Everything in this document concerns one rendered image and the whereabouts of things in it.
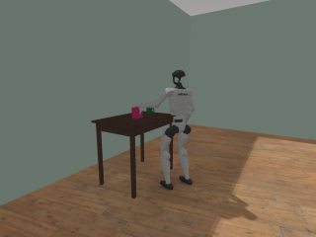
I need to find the robot left foot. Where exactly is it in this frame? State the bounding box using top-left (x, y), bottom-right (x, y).
top-left (160, 180), bottom-right (173, 190)

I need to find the robot right forearm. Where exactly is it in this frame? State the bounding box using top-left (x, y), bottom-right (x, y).
top-left (183, 111), bottom-right (194, 123)

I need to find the robot right thigh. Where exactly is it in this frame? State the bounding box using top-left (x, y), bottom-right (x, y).
top-left (178, 124), bottom-right (192, 158)

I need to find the robot left forearm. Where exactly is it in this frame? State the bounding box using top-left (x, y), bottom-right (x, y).
top-left (139, 101), bottom-right (156, 109)

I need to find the sponge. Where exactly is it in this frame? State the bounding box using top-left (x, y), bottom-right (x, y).
top-left (131, 107), bottom-right (143, 119)

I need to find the table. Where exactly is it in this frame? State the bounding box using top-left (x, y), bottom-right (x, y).
top-left (91, 111), bottom-right (176, 198)

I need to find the left robot hand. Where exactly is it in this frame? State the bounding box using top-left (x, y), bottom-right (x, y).
top-left (131, 103), bottom-right (143, 114)

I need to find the left robot upper arm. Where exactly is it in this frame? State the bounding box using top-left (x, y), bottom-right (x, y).
top-left (153, 88), bottom-right (175, 109)

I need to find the right robot upper arm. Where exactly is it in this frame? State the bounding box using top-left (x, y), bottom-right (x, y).
top-left (187, 89), bottom-right (195, 112)

